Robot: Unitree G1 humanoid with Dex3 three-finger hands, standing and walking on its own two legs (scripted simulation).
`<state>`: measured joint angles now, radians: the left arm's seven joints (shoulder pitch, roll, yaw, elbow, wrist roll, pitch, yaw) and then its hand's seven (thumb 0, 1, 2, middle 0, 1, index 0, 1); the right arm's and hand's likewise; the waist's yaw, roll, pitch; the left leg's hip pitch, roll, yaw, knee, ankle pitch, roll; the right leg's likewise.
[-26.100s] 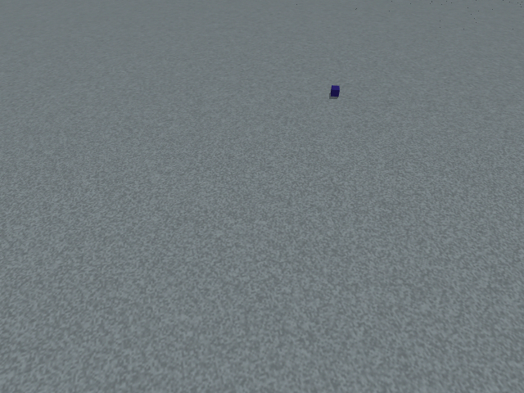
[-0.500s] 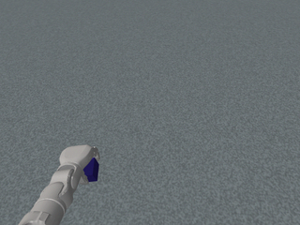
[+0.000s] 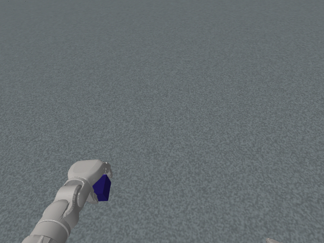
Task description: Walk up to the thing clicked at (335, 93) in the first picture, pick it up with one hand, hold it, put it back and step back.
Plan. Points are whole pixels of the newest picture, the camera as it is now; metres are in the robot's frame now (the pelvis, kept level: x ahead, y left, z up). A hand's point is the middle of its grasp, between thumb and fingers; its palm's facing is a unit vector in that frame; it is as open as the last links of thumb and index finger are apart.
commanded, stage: hold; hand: left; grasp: from above
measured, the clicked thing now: (96, 188) +0.32 +0.22 -0.08
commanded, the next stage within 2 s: crouch in 1.32 s
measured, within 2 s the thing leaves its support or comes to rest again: neither
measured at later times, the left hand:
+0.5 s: hand (91, 194) +0.28 +0.21 -0.02, palm faces -0.44 -0.04 -0.90, open 8.4 cm
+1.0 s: hand (89, 193) +0.28 +0.21 -0.01, palm faces -0.45 -0.04 -0.89, open 8.4 cm
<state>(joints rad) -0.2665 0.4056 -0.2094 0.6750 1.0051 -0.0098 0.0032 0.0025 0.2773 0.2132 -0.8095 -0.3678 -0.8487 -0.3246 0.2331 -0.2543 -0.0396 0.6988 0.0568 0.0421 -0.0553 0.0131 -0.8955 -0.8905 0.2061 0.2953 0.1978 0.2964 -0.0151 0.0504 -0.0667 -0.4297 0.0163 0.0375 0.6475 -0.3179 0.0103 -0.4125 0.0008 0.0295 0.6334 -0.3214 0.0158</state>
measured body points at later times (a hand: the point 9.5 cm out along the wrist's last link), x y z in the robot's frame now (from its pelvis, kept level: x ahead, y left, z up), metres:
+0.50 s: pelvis -0.02 -0.01 +0.01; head -0.01 -0.03 +0.46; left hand +0.30 +0.21 +0.03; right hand +0.12 -0.27 -0.11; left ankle +0.00 +0.11 -0.72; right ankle +0.00 -0.13 -0.72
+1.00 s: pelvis -0.02 -0.01 +0.01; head -0.01 -0.03 +0.46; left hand +0.30 +0.21 +0.04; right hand +0.13 -0.26 -0.10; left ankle +0.00 +0.11 -0.72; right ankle +0.00 -0.13 -0.72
